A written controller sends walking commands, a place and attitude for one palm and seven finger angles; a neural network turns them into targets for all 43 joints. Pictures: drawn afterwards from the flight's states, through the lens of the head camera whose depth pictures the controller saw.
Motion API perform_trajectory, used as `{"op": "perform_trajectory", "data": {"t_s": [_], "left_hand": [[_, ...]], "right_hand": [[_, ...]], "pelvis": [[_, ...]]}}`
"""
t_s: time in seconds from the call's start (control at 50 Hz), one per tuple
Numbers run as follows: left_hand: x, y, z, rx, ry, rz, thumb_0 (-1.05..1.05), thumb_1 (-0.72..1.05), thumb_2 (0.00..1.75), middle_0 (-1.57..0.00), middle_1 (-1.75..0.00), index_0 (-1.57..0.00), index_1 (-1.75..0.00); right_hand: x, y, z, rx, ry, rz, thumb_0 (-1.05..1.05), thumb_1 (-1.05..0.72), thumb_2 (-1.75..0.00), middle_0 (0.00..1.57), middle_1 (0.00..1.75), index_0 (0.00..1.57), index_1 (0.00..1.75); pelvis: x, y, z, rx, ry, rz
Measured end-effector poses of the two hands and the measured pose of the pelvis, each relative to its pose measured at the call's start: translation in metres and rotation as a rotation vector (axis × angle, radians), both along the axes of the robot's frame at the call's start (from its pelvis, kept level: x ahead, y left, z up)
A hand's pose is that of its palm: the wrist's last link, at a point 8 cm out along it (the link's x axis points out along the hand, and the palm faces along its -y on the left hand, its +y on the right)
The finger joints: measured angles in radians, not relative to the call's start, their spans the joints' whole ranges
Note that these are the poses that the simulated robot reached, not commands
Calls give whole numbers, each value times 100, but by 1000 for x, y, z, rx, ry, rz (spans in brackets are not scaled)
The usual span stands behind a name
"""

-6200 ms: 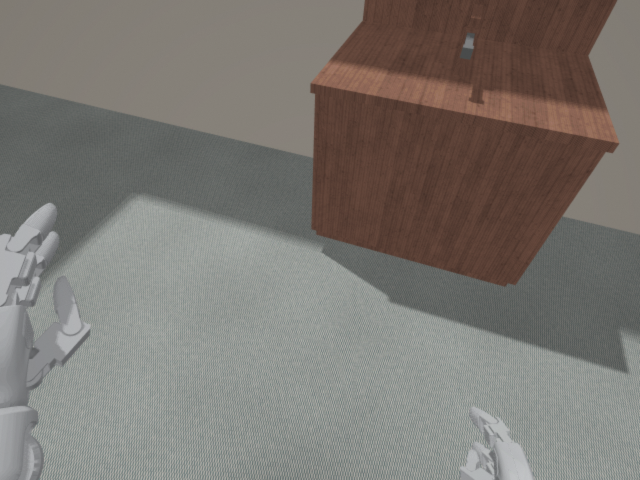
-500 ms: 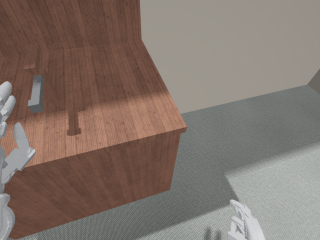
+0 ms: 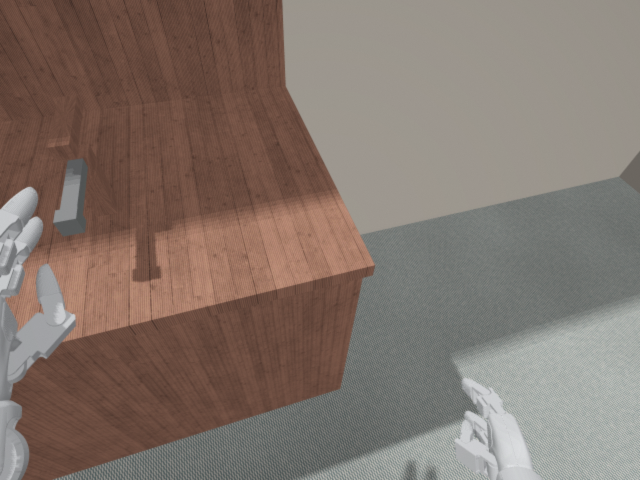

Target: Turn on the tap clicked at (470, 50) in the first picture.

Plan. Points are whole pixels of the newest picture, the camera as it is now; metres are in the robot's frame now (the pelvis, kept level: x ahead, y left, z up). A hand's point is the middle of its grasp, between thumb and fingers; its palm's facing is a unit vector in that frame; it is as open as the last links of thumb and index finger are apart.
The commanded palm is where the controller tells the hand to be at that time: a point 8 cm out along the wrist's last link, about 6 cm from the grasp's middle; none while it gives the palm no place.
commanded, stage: look again from close up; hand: left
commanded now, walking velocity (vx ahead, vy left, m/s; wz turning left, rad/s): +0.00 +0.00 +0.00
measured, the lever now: (70, 221) +0.40 +0.39 +0.07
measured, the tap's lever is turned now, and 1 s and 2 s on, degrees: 0 0 0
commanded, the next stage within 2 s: shuffle to correct the standing spot in 0.30 s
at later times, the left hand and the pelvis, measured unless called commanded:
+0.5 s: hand (67, 348) +0.19 +0.24 +0.16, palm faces +0.42 -0.83 -0.36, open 7.4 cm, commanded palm +0.14 +0.27 +0.17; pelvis -0.02 -0.01 +0.00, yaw +1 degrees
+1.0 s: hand (74, 296) +0.24 +0.27 +0.15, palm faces +0.41 -0.83 -0.38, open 7.4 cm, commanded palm +0.19 +0.30 +0.17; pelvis +0.03 +0.02 -0.02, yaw +1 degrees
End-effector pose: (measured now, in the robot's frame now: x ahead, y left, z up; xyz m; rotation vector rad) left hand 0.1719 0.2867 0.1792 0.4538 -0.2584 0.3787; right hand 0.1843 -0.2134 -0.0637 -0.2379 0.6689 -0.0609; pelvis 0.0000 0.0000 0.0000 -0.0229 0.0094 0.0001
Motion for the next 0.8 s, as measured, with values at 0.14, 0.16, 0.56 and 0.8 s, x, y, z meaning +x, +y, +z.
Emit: {"op": "perform_trajectory", "data": {"t_s": [0.14,0.16,0.56,0.8], "left_hand": [[-8,-2,-12,-60,33,33,1,89,90,-21,-30,-21,-30],[-8,-4,-13,-65,31,32,1,89,90,-21,-30,-21,-30],[-26,-8,-9,-33,31,30,1,89,90,-21,-30,-21,-30],[0,0,-5,1,-28,28,1,89,90,-21,-30,-21,-30]], "right_hand": [[-19,-6,-5,-9,32,-13,2,-91,-90,20,30,21,30],[-22,-7,-5,-11,35,-15,2,-91,-90,20,30,21,30],[-41,-24,-7,-26,30,-49,2,-91,-90,20,30,21,30],[-13,-18,-20,-22,34,-43,2,-91,-90,20,30,21,30]], "pelvis": [[-8,-3,1,3,-13,1],[-9,-4,1,4,-15,1],[-18,-7,0,4,-20,16],[10,2,-10,-1,-11,37]]}}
